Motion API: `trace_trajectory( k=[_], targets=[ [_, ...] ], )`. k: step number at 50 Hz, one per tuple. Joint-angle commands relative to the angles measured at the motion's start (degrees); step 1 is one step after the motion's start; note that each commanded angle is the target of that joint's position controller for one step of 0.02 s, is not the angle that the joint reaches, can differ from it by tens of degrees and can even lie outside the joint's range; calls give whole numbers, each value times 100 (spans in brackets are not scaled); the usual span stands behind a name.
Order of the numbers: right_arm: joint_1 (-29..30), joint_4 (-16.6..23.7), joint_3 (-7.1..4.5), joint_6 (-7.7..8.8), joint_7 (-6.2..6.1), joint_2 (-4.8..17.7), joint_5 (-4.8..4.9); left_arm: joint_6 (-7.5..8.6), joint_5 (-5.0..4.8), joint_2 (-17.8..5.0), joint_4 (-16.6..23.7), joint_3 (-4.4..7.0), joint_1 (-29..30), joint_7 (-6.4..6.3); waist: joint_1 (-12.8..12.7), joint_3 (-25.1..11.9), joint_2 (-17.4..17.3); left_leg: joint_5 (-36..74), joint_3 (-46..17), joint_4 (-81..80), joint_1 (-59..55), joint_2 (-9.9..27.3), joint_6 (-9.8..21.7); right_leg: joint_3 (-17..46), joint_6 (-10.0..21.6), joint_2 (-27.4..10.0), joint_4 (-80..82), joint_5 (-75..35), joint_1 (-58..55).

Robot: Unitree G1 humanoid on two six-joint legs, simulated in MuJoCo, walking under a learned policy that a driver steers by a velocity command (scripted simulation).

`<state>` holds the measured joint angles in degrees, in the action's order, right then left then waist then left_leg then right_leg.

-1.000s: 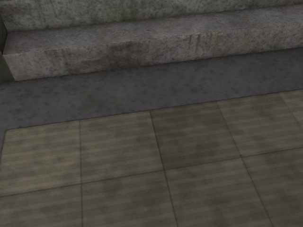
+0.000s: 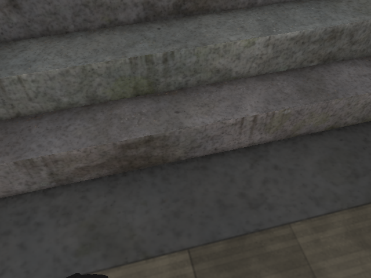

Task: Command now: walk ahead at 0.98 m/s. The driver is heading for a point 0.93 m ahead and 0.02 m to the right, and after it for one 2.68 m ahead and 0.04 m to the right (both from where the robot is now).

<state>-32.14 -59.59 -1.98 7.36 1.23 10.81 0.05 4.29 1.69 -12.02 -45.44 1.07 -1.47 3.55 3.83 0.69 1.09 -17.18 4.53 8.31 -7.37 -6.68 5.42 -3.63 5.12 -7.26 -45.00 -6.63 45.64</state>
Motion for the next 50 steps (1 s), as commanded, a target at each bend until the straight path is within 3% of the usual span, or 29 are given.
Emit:
trace_trajectory(
  k=[1, 4, 6, 7, 8, 9, 10, 12, 14, 19, 22, 25, 27, 29, 30, 31, 32, 33, 34, 36, 39, 41, 42, 45, 46, 47, 48, 49, 50],
  targets=[
    [47, 314, -59, 151, -80, 782, 38, 59, -73, -203, 458, -45, 771, 15, -151, 958, -158, 3861, -396, -981, 1135, 1436, 309, -460, 144, 417, 1053, -553, -1235],
    [-21, 250, -96, 43, -189, 1167, -106, 69, -52, -511, 427, 48, 426, -100, -454, 264, -658, 7210, -238, 312, -281, 1676, 151, -635, 349, 1052, 1354, 433, -1797],
    [191, 229, -171, -133, -303, 1416, -261, 65, -69, -922, -62, 235, -1346, -252, -1309, -701, -922, 7767, -205, 2615, -296, 1820, 151, -411, 544, 1249, 1455, 1214, -3476],
    [480, 310, -184, -173, -310, 1386, -269, 48, 12, -1165, -384, 361, -2443, -358, -1830, -1165, -812, 6615, -124, 4256, 601, 1651, 186, -79, 688, 872, 1538, 1591, -4840],
    [354, 542, -41, -125, -204, 664, -174, 28, 188, -1638, -469, 505, -3020, -447, -1635, -1748, 248, 2881, -120, 6563, 2525, 978, 194, 1772, 1012, -608, 1343, 3302, -6399],
    [-159, 669, 8, 1, -89, 387, 168, 32, 188, -1614, -493, 544, -2780, -324, -1048, -2321, 1452, -847, -846, 8070, 4394, 119, 117, 5047, 1662, -1597, 2555, 4192, -7327],
    [682, 849, -54, 31, -155, 806, 117, 62, 75, -1218, -506, 507, -2223, -244, -1006, -1372, 573, -181, -1047, 7910, 5026, 648, 304, 4448, 1363, -1197, 2963, 4153, -6655],
    [1384, 1019, -21, 22, -98, 674, 10, 176, 84, -589, -621, 366, -1755, -197, -665, -290, -398, 377, -987, 7191, 4767, 1042, 301, 2974, 1069, -838, 3269, 2915, -4911],
    [1270, 1082, 55, -166, 47, 371, -215, 254, 33, -356, -820, 247, -1763, -249, -204, 44, -199, 368, -984, 6706, 4299, 1281, 144, 2214, 824, -473, 3571, 2635, -3794],
    [2771, 1738, 149, -239, 223, 474, -291, 451, -145, -641, -1005, 255, -2087, -183, -253, 851, -67, 1551, -326, 4739, 4698, 1538, -189, 887, 673, 145, 4280, 939, -3045],
    [3588, 1965, 245, -136, 264, 372, -161, 556, -274, -814, -1062, 252, -2372, -191, -528, 881, -91, 2953, 178, 2858, 3418, 1140, -104, 493, 466, 224, 4685, -647, -2875],
    [3707, 1961, 172, -111, 168, 692, -168, 550, -241, -1097, -1145, 265, -2566, -258, -538, 567, 137, 3026, 345, 2050, 3375, 751, 62, 277, 273, 75, 4284, -2837, -4468],
    [2325, 1597, 67, -162, -12, 916, -159, 435, -66, -1239, -1183, 289, -2477, -400, 152, -420, 752, 1951, 230, 2615, 2322, 390, 260, 163, 267, -162, 2647, -5137, -5122],
    [132, 922, -171, -175, -230, 1331, -254, 312, -21, -1420, -1098, 348, -1862, -490, 1322, -1180, 585, 1388, 124, 2157, 202, 514, 369, 127, 248, 72, -325, -4433, -4220],
    [-528, 689, -312, -192, -309, 1790, -371, 330, 34, -897, -999, 264, -1780, -441, 1251, -1352, -369, 653, -840, 2513, -853, 1443, 359, 251, 254, 689, -2826, -251, -2736],
    [-49, 729, -380, -149, -228, 2149, -550, 455, -393, -5, -788, 54, -3117, -366, -36, -2093, -2183, 868, -4325, 1592, -1942, 3159, 1311, 1072, 134, 1491, -4760, 3476, -698],
    [683, 846, -368, -165, -135, 1566, -379, 451, -237, -480, -761, 59, -2534, -383, 2, -1677, -1071, -822, -4446, 754, -1320, 2723, 1329, 1060, 316, 898, -4558, 2686, -131],
    [1208, 907, -213, -109, -97, 917, -297, 411, -147, -639, -627, 84, -1810, -356, -67, -764, -381, -766, -3538, 543, -199, 2507, 1203, 843, 258, 567, -4243, 2035, -123],
    [1348, 846, -136, -63, -66, 661, -275, 358, -54, -533, -541, 49, -1558, -326, -223, -424, 100, 75, -2963, 380, 643, 2345, 1063, 807, 215, 453, -4110, 1887, -382],
    [1198, 608, -57, 24, -109, 557, -155, 168, 134, -229, -446, -23, -1598, -220, -588, -226, 1, 2052, -2019, 302, 1710, 2103, 903, 731, 40, 331, -4268, 1855, -871],
    [736, 312, -43, 131, -56, 666, -20, 10, 127, 35, -81, -98, -1104, -221, -669, -159, -220, 3896, -1196, 547, 1628, 1848, 695, 400, 7, 348, -5304, 2080, 341],
    [852, 372, 14, 102, -72, 655, -129, -39, 86, -13, 341, -155, -324, -289, -605, 133, -313, 4257, -721, 380, 1941, 1538, 505, 97, 18, 344, -5078, 2168, 803],
    [286, 189, 43, 113, -103, 585, -188, -106, 7, 202, 511, -214, 87, -411, -300, 111, -867, 4654, -1000, 233, 1527, 1782, 818, -242, 36, 606, -6841, 2947, 1598],
    [-529, -258, 81, 91, -168, 721, -293, -10, -95, 588, 1659, -475, 1789, -653, -180, 997, -666, 3108, -1198, 173, -15, 2568, 652, 600, 437, 451, -8993, 4812, 5283],
    [-418, -304, 166, 29, -144, 633, -272, 106, -142, 595, 2011, -618, 2247, -626, -256, 1093, -110, 2833, -592, -158, 305, 2188, 234, 282, 436, 369, -7420, 4808, 4966],
    [-375, -420, 270, -68, -175, 381, -171, 128, -50, 648, 2311, -729, 2634, -560, -243, 1066, 93, 3474, -303, -682, 1118, 1890, 100, -89, 496, 315, -6392, 4667, 3954],
    [42, -196, 314, -130, -215, 428, -47, 51, -76, 457, 2237, -775, 2025, -438, -497, 678, 179, 5548, 267, -1257, 2367, 1419, 157, -1102, 346, 518, -4644, 3919, 1494],
    [346, -30, 332, -129, -292, 483, 281, -72, -104, 575, 1861, -804, 1047, -447, -890, -628, 10, 8296, 293, -992, 3346, 1450, 399, -952, 407, 804, -3984, 2592, -1760],
    [535, 317, 170, 129, -242, 1390, 430, -158, -274, -79, 1471, -515, -507, -510, -1604, -1613, -584, 11638, 96, 424, 3009, 1831, 592, -1050, 275, 1195, -3804, 2703, -3418]
  ],
)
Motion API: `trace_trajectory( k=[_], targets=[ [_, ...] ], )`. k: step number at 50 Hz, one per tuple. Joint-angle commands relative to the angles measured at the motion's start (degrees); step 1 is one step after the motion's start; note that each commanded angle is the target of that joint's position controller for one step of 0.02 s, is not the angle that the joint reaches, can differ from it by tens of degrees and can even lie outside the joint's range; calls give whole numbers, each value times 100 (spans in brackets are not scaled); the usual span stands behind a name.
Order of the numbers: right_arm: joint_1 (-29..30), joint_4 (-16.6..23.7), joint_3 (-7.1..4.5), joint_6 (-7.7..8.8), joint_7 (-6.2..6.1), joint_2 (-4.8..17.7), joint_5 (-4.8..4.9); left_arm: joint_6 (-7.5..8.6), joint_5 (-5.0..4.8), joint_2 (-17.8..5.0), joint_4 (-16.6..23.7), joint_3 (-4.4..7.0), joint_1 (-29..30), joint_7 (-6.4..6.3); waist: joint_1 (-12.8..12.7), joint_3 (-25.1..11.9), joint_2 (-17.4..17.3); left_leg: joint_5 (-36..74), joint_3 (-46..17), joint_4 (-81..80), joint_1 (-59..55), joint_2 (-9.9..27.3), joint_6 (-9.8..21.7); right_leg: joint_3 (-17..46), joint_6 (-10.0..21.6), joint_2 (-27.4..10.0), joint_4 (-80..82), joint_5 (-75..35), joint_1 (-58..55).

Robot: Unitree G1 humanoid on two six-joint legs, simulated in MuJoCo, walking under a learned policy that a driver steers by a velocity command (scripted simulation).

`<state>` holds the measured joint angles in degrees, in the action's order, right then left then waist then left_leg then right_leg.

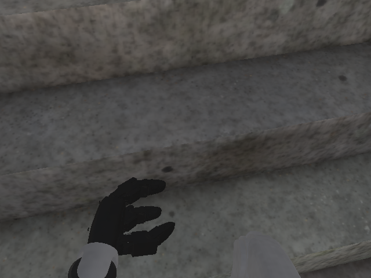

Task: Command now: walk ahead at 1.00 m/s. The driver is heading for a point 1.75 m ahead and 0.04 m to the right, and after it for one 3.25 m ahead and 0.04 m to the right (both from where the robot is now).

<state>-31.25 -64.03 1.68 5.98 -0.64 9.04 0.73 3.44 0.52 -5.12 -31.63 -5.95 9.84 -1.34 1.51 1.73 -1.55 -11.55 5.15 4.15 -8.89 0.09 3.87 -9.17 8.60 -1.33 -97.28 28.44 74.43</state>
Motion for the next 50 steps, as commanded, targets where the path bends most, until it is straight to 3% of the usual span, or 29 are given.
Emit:
trace_trajectory(
  k=[1, 2, 3, 4, 5, 6, 7, 9, 13, 15, 17, 18, 20, 21, 22, 23, 24, 25, 27, 32, 38, 40, 42, 43, 44, 45, 46, 48, 50],
  targets=[
    [778, 869, -542, 430, 1, 2455, 560, -196, -29, -1015, -183, 370, -2652, -100, -1955, -2837, -818, 12774, -386, 2397, 2018, 1725, 802, 156, 27, 565, 2023, -742, -6733],
    [872, 943, -754, 390, 28, 2668, 646, -196, 194, -1319, -500, 550, -3145, -4, -1995, -3411, -891, 13043, -383, 3995, 1060, 1550, 792, 559, 68, 910, 3237, -601, -6735],
    [956, 1240, -665, 391, 157, 1711, 470, -153, 408, -2159, -964, 878, -3540, -25, -1644, -3073, 1002, 8730, -646, 6593, 2671, 424, 340, 3457, 676, -514, 5227, -1703, -7387],
    [1213, 1447, -660, 410, 207, 1322, 103, -250, 240, -2490, -1254, 1091, -3534, -136, -1441, -3473, 2173, 1719, -1325, 10048, 3875, -1297, 89, 6699, 706, -1440, 7762, -2543, -7873],
    [801, 1883, -490, 390, 174, 555, -225, -158, 15, -2206, -1276, 1130, -2512, -56, -444, -3473, 838, 1615, -2293, 11817, 4892, -936, 225, 6520, 748, -1777, 7406, -1172, -7799],
    [1523, 2277, -334, 321, 212, 206, -452, -99, -15, -1447, -1675, 943, -2282, 12, -173, -2430, -1, 1914, -1768, 12003, 5342, -597, 403, 5653, 641, -1425, 7288, -206, -6702],
    [2191, 2685, -188, 306, 190, -215, -473, -34, 130, -961, -2166, 828, -2349, 3, -131, -1089, -112, 1407, -1696, 12786, 6390, -632, 538, 4622, 599, -1339, 7303, -595, -5912],
    [2325, 2918, 66, 91, 90, -863, -483, 143, 283, -319, -2729, 694, -2790, 111, 140, -195, -68, 607, -1772, 13753, 7600, -501, 773, 2963, 222, -1043, 7317, -1618, -5379],
    [3870, 3498, 269, -175, -192, -898, -60, 494, 233, -314, -3198, 549, -3191, 408, 158, 527, 323, -1168, -887, 13908, 8575, -770, 738, 1090, -107, -751, 8598, -2830, -4604],
    [4477, 3908, 416, -188, -276, -896, -13, 481, -19, -556, -3314, 519, -3366, 383, 319, 646, 100, -959, -445, 11547, 7857, -498, 732, 349, -455, -572, 9427, -3306, -4184],
    [3440, 3455, 323, -272, -150, -160, 41, 479, -422, -859, -2973, 536, -3020, 146, 782, -603, 373, -101, 856, 8881, 3834, -454, 572, -273, -45, -330, 9957, -7151, -3368],
    [2678, 3064, 255, -242, -120, 49, -23, 575, -617, -1358, -2692, 606, -2961, 11, 917, -1522, 295, -298, 1003, 8586, 2773, -717, 361, -106, 296, -599, 9203, -10598, -4140],
    [1211, 2581, 43, -469, -197, 465, 59, 773, -614, -2947, -2451, 1151, -2567, -38, 1568, -2852, 1069, -1213, 807, 7414, 2693, -699, 296, 194, 728, -1363, 7082, -14290, -6647],
    [1186, 2449, -11, -406, -103, 703, 36, 721, -670, -2785, -2228, 1224, -2412, 81, 1524, -2915, 829, -1496, 592, 5757, 2549, -910, 306, 408, 757, -1261, 5723, -13754, -7128],
    [1886, 2218, -169, -374, -170, 1001, 260, 745, -493, -1876, -2034, 1104, -3300, 186, 387, -3105, -637, -2304, -1202, 4666, 1405, -365, 788, 718, 186, -316, 3629, -10487, -5231],
    [1471, 1788, -334, -514, -121, 978, 83, 782, 135, -1353, -1952, 1030, -2822, 297, 656, -2363, -624, -2177, -2294, 3398, 1905, 48, 1160, 811, 114, 422, 1337, -4384, -4838],
    [1822, 1643, -426, -501, -91, 981, -248, 806, 468, -350, -1366, 814, -2417, 339, 364, -1829, -219, -1365, -3339, 3102, 2088, 347, 1506, 2242, 45, 1124, -1640, -3016, -3121],
    [2152, 1565, -400, -478, -146, 719, -422, 693, 366, -130, -639, 725, -2063, 359, -56, -1380, 88, -2585, -4386, 2191, 2529, 1009, 1484, 2331, 125, 1158, -2913, -2825, -1750],
    [1637, 705, -362, -206, -9, 142, -351, 498, 503, 425, -218, 404, -1733, 220, -387, -263, 214, -2471, -3566, 1934, 2849, 929, 955, 2450, 365, 806, -3336, -2379, -350],
    [1334, 367, -225, 255, 50, 59, -171, 110, 42, 126, -71, 286, -1077, -44, -492, 328, 199, -947, -2008, 903, 3950, 968, 760, 1349, 2, 515, -3339, -1841, -125],
    [54, 20, -351, 341, -110, 526, 4, 14, 86, 14, 1149, 158, 777, -30, -27, 322, 91, 203, -1429, -747, 2430, 1023, 851, 353, 158, -535, -565, -650, -110],
    [241, 531, -379, 295, -205, 715, 349, -41, -166, 55, 639, 111, 166, 148, -10, -995, 410, 4867, -564, -811, 3537, 909, 1111, -792, 121, 242, 1992, -334, -4458],
    [259, 820, -741, 514, -106, 2047, 339, -139, -139, -468, 90, 473, -2300, 116, -1169, -2869, -836, 10990, -594, 2116, 1541, 1590, 1250, -271, 75, 690, 2341, 447, -5687],
    [681, 1047, -881, 597, 71, 2196, 294, -130, 56, -1123, -92, 696, -3055, 145, -1556, -3370, -850, 10959, -652, 3601, 1285, 1570, 1103, 469, 181, 659, 3155, 519, -6215],
    [1110, 1448, -827, 643, 281, 1481, 315, -144, 344, -1860, -444, 983, -3406, 21, -1418, -3204, 474, 9281, -701, 5437, 3002, 755, 777, 3397, 715, -474, 5060, 2254, -6654],
    [1775, 1781, -828, 676, 410, 957, 6, -263, 314, -1971, -708, 1153, -3495, -124, -1452, -2853, 1582, 2825, -1033, 8201, 4795, -639, 718, 6401, 1168, -1212, 7447, 3426, -7030],
    [2143, 2239, -691, 679, 334, 178, -443, -193, 112, -1770, -772, 1216, -2669, -97, -1088, -2534, 734, 1962, -2169, 11078, 5841, -822, 572, 6899, 686, -1389, 7969, 3274, -6687],
    [2648, 3061, -287, 555, 240, -622, -628, 104, 50, -853, -1630, 983, -2141, -2, -205, -991, -185, 1946, -1747, 12664, 7049, -566, 693, 4957, 520, -1361, 7310, 1870, -5414],
    [2264, 3134, 11, 357, 165, -1109, -457, 226, 168, -234, -2402, 830, -2738, 96, 176, -270, -258, 1172, -1770, 13487, 7882, -515, 796, 3230, 211, -1079, 7343, -187, -5179]
  ],
)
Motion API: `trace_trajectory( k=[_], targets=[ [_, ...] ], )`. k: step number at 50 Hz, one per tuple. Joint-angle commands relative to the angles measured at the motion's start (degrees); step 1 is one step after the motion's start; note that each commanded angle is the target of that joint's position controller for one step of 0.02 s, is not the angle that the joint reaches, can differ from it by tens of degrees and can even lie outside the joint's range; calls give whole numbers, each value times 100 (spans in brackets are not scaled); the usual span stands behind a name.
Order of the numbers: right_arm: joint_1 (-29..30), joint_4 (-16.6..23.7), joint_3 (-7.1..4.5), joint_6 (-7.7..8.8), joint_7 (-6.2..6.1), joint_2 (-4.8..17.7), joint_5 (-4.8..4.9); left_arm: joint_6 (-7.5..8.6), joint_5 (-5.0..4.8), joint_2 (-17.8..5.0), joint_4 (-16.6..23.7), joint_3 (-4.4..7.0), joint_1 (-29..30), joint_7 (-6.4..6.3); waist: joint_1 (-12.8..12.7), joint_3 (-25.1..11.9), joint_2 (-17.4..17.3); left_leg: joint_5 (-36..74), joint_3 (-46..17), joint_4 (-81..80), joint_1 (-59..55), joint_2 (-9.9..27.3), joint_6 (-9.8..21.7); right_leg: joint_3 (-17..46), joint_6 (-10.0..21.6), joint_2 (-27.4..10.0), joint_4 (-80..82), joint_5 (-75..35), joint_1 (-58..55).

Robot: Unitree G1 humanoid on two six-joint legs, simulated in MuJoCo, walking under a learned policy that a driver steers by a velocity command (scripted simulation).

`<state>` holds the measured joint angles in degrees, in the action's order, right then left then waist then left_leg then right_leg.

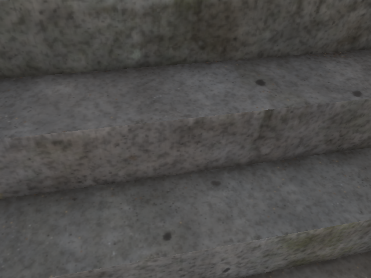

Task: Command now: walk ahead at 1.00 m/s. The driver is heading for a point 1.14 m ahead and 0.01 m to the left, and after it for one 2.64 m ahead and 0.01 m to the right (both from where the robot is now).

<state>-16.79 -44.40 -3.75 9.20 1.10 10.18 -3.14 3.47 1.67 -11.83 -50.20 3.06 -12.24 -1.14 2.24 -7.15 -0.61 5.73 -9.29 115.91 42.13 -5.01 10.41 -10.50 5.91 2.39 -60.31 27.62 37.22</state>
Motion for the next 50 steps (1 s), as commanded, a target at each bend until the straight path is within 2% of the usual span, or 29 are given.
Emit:
trace_trajectory(
  k=[1, 5, 8, 10, 11, 13, 14, 15, 16, 17, 20, 22, 25, 28, 29, 31, 32, 33, 34, 35, 36, 37, 38, 40, 41, 43, 45, 48, 50],
  targets=[
    [758, 1169, 611, -100, -38, -1265, 33, 290, 29, 497, -742, -106, -732, 111, 119, 947, -249, -837, -260, 2176, 3178, 57, 89, 2698, 289, -1366, 3768, -730, -1492],
    [1800, 1502, 767, -479, -398, -1130, 437, 603, -41, 262, -1182, -229, -1081, 314, 206, 1389, 87, -2222, 390, 2705, 3887, 3, 33, 1765, 237, -1358, 4867, -1185, -877],
    [3037, 2073, 855, -555, -408, -873, 362, 626, -261, -55, -1236, -224, -1374, 226, 125, 1299, -108, -1939, 1514, -147, 2640, 474, -19, 1039, 105, -1109, 6132, -2023, -550],
    [2574, 1705, 907, -537, -257, -658, 391, 518, -507, -190, -1011, -193, -1461, 14, 148, 398, 18, -1903, 2459, -2551, -504, 486, 45, 299, 369, -956, 6653, -5030, -429],
    [1948, 1354, 810, -507, -241, -375, 492, 618, -700, -448, -823, -177, -1640, -76, 213, -425, 3, -2454, 2676, -3124, -1873, -62, -70, 255, 586, -967, 5686, -9118, -835],
    [248, 1106, 585, -644, -254, 12, 453, 778, -582, -1822, -544, 258, -1347, -71, 1037, -1713, 1243, -4112, 2211, -4038, -1846, -170, -61, 575, 1066, -1830, 3167, -13663, -3269],
    [-33, 991, 436, -643, -195, 493, 319, 787, -543, -1768, -301, 346, -1087, 105, 1101, -2049, 1099, -4416, 1788, -5083, -2350, -264, -17, 747, 1025, -1796, 1732, -13261, -3504],
    [-432, 710, 134, -678, -191, 1197, 88, 879, -398, -1308, 39, 332, -892, 248, 1023, -2038, 291, -5473, -335, -6397, -2943, 545, 311, 1019, 808, -1344, 43, -11372, -2466],
    [-360, 263, -87, -832, -366, 1536, 85, 830, -138, -546, 515, 304, -99, 403, 812, -1495, -1548, -6935, -4022, -9161, -3165, 1528, 985, 1120, 550, 450, -2742, -4155, 163],
    [662, 420, -109, -800, -374, 1053, 161, 836, 262, 95, 1187, 171, 673, 398, 621, -566, -264, -6190, -4573, -9670, -2755, 1724, 803, 2431, 425, 652, -5843, -3133, 1866],
    [321, -969, 170, -435, -213, -150, 89, 574, 281, 1282, 1831, -430, 350, 222, -601, 980, 312, -3929, -1808, -9195, -1725, 1572, 210, 2547, 592, 334, -7225, -2536, 3563],
    [107, -1237, 261, -255, -102, -465, 154, 303, 135, 1293, 1785, -541, 250, 74, -841, 1223, 391, -2879, -710, -9495, -1538, 1451, -77, 2379, 463, 170, -7224, -2013, 3849],
    [-54, -1421, 274, -60, -100, -45, 234, 116, -193, 985, 2105, -570, 1122, -125, -740, 1494, 139, -2230, 60, -10486, -1082, 1495, -52, 1624, 312, 100, -7240, -1437, 3952],
    [-1001, -1793, 221, 65, -76, 266, 432, 48, -52, 1007, 2785, -750, 2359, -195, -462, 1605, 228, -1381, 456, -11379, -1940, 1470, -256, 886, 457, -422, -5664, -569, 4275],
    [-1337, -1881, 219, 33, -155, 325, 488, 20, -30, 937, 2903, -754, 2734, -153, -261, 1312, 260, -453, 661, -11731, -2152, 1405, -228, 314, 478, -479, -4934, -607, 3736],
    [-1279, -1523, 163, 5, -317, 644, 832, 31, -217, 669, 2545, -795, 2143, 47, -397, -28, 441, 3903, 1312, -11869, -1236, 1271, 67, -557, 499, -96, -1793, -890, -989],
    [-1326, -1252, 96, 170, -348, 1188, 844, -40, -218, 417, 2134, -601, 1080, 35, -730, -1198, 48, 7707, 1227, -10613, -2043, 1582, 198, -669, 380, 361, -2263, -481, -1995],
    [-956, -997, -260, 268, -336, 2205, 773, -145, -250, 188, 2054, -428, 9, 11, -1402, -1904, -1006, 9889, 1081, -9235, -3404, 1976, 360, -178, 355, 298, -1615, 156, -1825],
    [-635, -796, -383, 285, -183, 2281, 781, -133, -145, -317, 1932, -279, -487, 103, -1668, -2303, -1063, 9827, 964, -7805, -3981, 2033, 323, 245, 425, 405, -480, 378, -2206],
    [-401, -559, -358, 344, -50, 1712, 559, -125, 101, -988, 1629, 20, -831, 148, -1533, -2355, -484, 8690, 667, -6285, -3452, 1736, 219, 1716, 623, -17, 485, 1097, -2650],
    [48, -137, -254, 352, 167, 810, 520, -169, 144, -1450, 1188, 236, -1057, -20, -1365, -2017, 1177, 2575, 486, -3807, -1206, 148, -51, 5042, 1307, -1245, 2934, 1980, -3206],
    [493, 241, -194, 332, 122, 364, 64, -168, 141, -1109, 1127, 292, -541, -61, -1203, -1842, 572, 162, -369, -328, 192, -445, -185, 6794, 1272, -1704, 4099, 2644, -3059],
    [1026, 971, 31, 317, 79, -348, -180, -27, -19, -743, 895, 238, 183, 10, -637, -1026, 220, 236, -429, 1291, 1306, -326, -120, 6067, 1088, -1709, 3895, 2292, -2557],
    [1279, 1415, 426, 202, 11, -1030, -107, 188, 34, -115, -235, 76, -398, 40, -258, 654, -401, -770, -361, 2268, 2927, -101, 138, 4044, 826, -1505, 3698, 424, -1945],
    [1049, 1392, 568, 58, -32, -1283, -57, 251, 65, 247, -505, -26, -680, 83, -44, 883, -402, -1074, -380, 2629, 3291, -41, 151, 3297, 568, -1395, 3754, -496, -1833],
    [1056, 1428, 673, -209, -160, -1125, 177, 394, -2, 561, -661, -183, -480, 188, 317, 1326, -386, -1648, -175, 1496, 3072, 31, 43, 1935, 136, -1107, 4197, -1572, -1049],
    [1882, 1698, 742, -396, -385, -1170, 361, 548, 82, 352, -1029, -202, -932, 281, 200, 1405, 271, -2748, 403, 3031, 3767, -125, 55, 1651, 410, -1317, 4918, -2177, -914],
    [2828, 2179, 856, -487, -468, -779, 409, 521, -390, -7, -1116, -233, -840, 198, 458, 1393, -100, -2306, 1443, -979, 1617, 507, -18, 683, 134, -974, 6432, -2922, 138],
    [1508, 1427, 757, -451, -281, -182, 449, 692, -871, -341, -644, -235, -953, -49, 579, -178, -320, -2053, 2487, -2806, -2480, 7, -145, 354, 589, -876, 5806, -9111, 227]
  ],
)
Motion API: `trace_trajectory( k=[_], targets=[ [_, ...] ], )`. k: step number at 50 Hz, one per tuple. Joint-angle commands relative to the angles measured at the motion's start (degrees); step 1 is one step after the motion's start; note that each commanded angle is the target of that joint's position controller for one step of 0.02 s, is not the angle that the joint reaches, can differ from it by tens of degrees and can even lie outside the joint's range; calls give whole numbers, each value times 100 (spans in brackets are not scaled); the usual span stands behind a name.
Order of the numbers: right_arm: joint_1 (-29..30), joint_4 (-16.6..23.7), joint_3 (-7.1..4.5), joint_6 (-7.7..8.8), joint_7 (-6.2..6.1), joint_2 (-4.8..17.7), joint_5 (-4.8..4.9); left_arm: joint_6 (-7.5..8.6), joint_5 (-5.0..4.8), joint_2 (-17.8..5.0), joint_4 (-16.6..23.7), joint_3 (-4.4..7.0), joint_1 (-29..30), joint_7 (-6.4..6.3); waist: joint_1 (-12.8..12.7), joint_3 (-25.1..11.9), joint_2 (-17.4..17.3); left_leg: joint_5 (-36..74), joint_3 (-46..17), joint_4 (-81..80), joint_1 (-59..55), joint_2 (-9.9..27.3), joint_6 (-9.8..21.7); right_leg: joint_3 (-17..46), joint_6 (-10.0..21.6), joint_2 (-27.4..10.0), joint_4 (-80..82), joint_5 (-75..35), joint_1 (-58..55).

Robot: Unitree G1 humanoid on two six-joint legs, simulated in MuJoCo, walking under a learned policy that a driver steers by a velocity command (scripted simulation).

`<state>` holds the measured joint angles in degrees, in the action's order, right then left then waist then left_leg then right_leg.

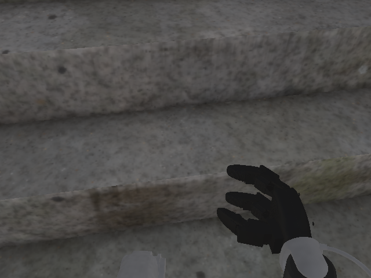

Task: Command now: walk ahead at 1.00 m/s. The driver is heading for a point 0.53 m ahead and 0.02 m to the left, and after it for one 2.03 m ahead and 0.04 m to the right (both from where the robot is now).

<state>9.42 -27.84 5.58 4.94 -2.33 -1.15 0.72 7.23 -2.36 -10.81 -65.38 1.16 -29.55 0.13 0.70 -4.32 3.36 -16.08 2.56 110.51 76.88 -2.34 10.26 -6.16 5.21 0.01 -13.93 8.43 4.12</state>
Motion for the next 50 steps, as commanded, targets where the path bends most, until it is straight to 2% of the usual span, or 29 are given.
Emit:
trace_trajectory(
  k=[1, 2, 4, 5, 6, 7, 11, 14, 18, 21, 24, 25, 26, 27, 28, 32, 33, 34, 35, 37, 39, 40, 41, 42, 43, 45, 47, 49, 50],
  targets=[
    [-1978, -485, -304, -128, -8, 1046, 1, 463, -467, -1424, 1005, 173, 956, -227, 1175, -1473, -257, -40, 1212, -2221, -6303, -397, -201, 27, 830, -1077, 165, -10725, 2380],
    [-2612, -558, -403, -206, 12, 1291, 53, 526, -361, -2305, 1196, 517, 1128, -180, 1374, -2016, 450, -953, 1045, -3332, -5834, -342, -238, 230, 954, -1397, -1076, -12011, 819],
    [-2120, -822, -601, -95, 10, 1876, -28, 497, -245, -1300, 1525, 437, 191, 51, 403, -2876, -555, -2001, -1039, -5652, -7446, 175, 342, 832, 409, -557, -4161, -9521, 1888],
    [-2633, -1163, -801, -224, -44, 2116, -104, 484, 223, -933, 1739, 420, 732, 178, 663, -2944, -1774, -2349, -2450, -6662, -7303, 841, 650, 609, 334, 450, -6791, -3299, 2542],
    [-2634, -1641, -878, -235, 111, 1901, -160, 512, 753, 180, 2130, 175, 1653, 165, 673, -1876, -838, -1568, -2170, -6417, -6734, 651, 472, 1469, 361, 797, -9551, -1468, 3727],
    [-1993, -1711, -939, -241, 112, 1914, -252, 437, 839, 679, 2681, 66, 1923, 69, 98, -1224, -307, -1527, -2267, -7211, -6390, 772, 306, 1994, 513, 900, -10870, -1321, 5121],
    [-2186, -2599, -785, 117, 328, 1103, -220, -97, 588, 1040, 3288, -327, 1947, -85, -652, 856, -292, -1447, -2096, -8911, -4985, 1272, -59, 1791, 395, 439, -11658, -117, 7230],
    [-2343, -2810, -743, 382, 259, 1243, -132, -326, 239, 689, 3569, -300, 2693, -247, -570, 1078, -505, -990, -1520, -9823, -4253, 1425, 102, 1180, 189, 358, -11863, 134, 7112],
    [-3140, -3107, -831, 449, 242, 1689, -11, -406, 350, 773, 4233, -446, 3704, -317, -394, 1143, -220, -883, -1065, -10730, -5456, 1474, -10, 715, 339, -291, -10547, 1017, 7812],
    [-3232, -3020, -860, 392, 35, 1759, 249, -483, 243, 764, 4214, -579, 3685, -70, -260, 174, -504, 2089, 24, -12263, -4930, 1279, 309, -544, 674, -514, -7080, 886, 3827],
    [-3149, -2549, -1251, 646, 110, 3341, 347, -568, 205, -143, 3377, -74, 1021, -28, -1416, -2179, -1276, 11450, 105, -8304, -7161, 1919, 586, -587, 426, 644, -5905, 2691, 1373],
    [-2927, -2331, -1301, 687, 283, 3154, 234, -556, 379, -779, 3237, 121, 619, 19, -1488, -2617, -1211, 11067, -125, -6837, -7382, 1810, 381, 307, 526, 612, -5009, 2751, 963],
    [-2615, -1915, -1212, 692, 506, 2451, 243, -550, 666, -1417, 2917, 354, 356, -110, -1330, -2283, 261, 9114, -336, -5103, -5639, 1001, 146, 3291, 1057, -477, -2998, 4601, 717],
    [-1914, -1490, -1235, 697, 582, 1956, -126, -647, 568, -1440, 2681, 523, 527, -210, -1218, -1914, 1093, 2717, -798, -2111, -3744, -413, 13, 6249, 1313, -1142, -561, 6051, 512],
    [-1717, -1084, -1021, 698, 471, 1020, -514, -536, 371, -1154, 2623, 519, 1389, -155, -825, -1542, 328, 2161, -2011, 540, -2709, -553, -147, 6492, 762, -1370, -205, 5336, 695],
    [-2007, -565, -480, 407, 266, 204, -394, -118, 409, 293, 1193, 117, 1123, -37, 181, 691, -896, 1315, -1417, 2093, -1028, -306, -118, 2539, 411, -990, -1225, 223, 1750],
    [-2113, -603, -439, 305, 238, 164, -344, -55, 402, 324, 1000, 106, 859, -3, 208, 789, -830, 1108, -1402, 2071, -723, -277, -146, 2012, 220, -954, -1172, -807, 1555],
    [-1579, -168, -620, 28, 536, 1636, 198, -254, 847, 203, 1183, -164, 1025, 387, 109, 525, -494, 625, -1820, 959, -28, -437, 394, 2044, 434, -1243, -1152, -3442, 1677],
    [-1278, -37, -699, 27, 538, 1736, 115, -328, 881, -24, 1202, -107, 1204, 448, 258, -64, -128, -367, -1407, 1176, -233, -458, 390, 1607, 473, -1209, -933, -4014, 1451],
    [-1279, -78, -327, -103, 648, 934, -180, -464, 1067, -73, 543, -150, 139, 305, 365, -483, 327, -735, -1117, 2366, 888, -498, 546, 1493, 653, -1089, -759, -3219, 637],
    [-908, 206, -187, -315, 714, 731, -51, -509, 1523, -390, 422, -182, -59, 412, 560, -548, -619, 936, -675, 971, 753, -376, 567, 905, 284, -717, -566, -2877, 1119],
    [-159, 30, -29, -229, 116, -207, -157, -133, 264, -70, 550, -55, 106, 144, 115, 1039, -320, 52, 262, 935, 62, -380, -181, 292, -100, -657, 478, -1610, 2044],
    [-356, 58, -24, -270, -52, 111, -59, -12, 28, -51, 648, -137, 206, -32, 165, 1083, -340, 112, 1024, -15, -1171, -41, -399, 331, 71, -682, 1148, -2771, 2842],
    [694, 961, -141, -806, 508, 1385, 212, -458, 964, -1095, 575, -4, 514, 591, 982, -1335, 686, -99, 500, -1054, -2506, -367, 222, 617, 731, -595, 758, -5620, 3197],
    [-413, -77, -146, -487, 109, 589, -22, -120, 105, -609, 1212, 108, 921, -28, 326, -32, -275, 147, 1244, -1849, -3739, -19, -161, -329, 354, -834, 1392, -5846, 2333],
    [-1909, -838, -190, -337, -152, 679, 125, 172, -295, -1299, 987, 242, 394, -370, 668, -1094, 626, -541, 1205, -2773, -4651, -280, -130, -223, 474, -1050, 69, -9553, 697],
    [-2750, -1355, -279, -250, -65, 1018, -23, 210, -235, -1279, 1177, 306, 454, -277, 855, -1702, 238, -757, 703, -5031, -5635, -674, -146, 96, 441, -1240, -2261, -10779, -255],
    [-2934, -1709, -624, -498, -190, 1669, -320, 69, 127, -693, 1442, 371, 470, 223, 620, -1754, -1446, 1283, -4141, -8091, -6229, 1363, 1570, 706, -153, 523, -6711, -696, 1991],
    [-2080, -1587, -757, -553, -198, 1675, -292, -126, 453, -231, 1713, 311, 628, 278, 300, -1206, -758, -229, -5032, -8928, -5175, 1503, 1566, 1582, -250, 650, -9339, 15, 2796]
  ],
)
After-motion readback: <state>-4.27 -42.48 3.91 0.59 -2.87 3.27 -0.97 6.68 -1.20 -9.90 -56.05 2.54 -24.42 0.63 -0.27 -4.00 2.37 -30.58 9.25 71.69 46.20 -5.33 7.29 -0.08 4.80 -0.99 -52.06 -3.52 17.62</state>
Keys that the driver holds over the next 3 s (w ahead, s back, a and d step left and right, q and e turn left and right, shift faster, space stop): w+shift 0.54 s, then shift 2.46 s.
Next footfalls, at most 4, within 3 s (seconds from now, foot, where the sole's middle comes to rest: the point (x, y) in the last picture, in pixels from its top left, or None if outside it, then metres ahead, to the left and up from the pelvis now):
0.12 left None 0.18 0.09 -0.59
0.50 right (240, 260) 0.42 -0.12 -0.38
0.94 left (186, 142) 0.64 0.02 -0.18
1.38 right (269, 127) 0.69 -0.20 -0.18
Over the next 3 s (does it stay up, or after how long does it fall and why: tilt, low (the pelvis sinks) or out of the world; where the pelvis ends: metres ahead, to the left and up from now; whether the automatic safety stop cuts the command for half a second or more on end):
stays up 0.64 -0.09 0.60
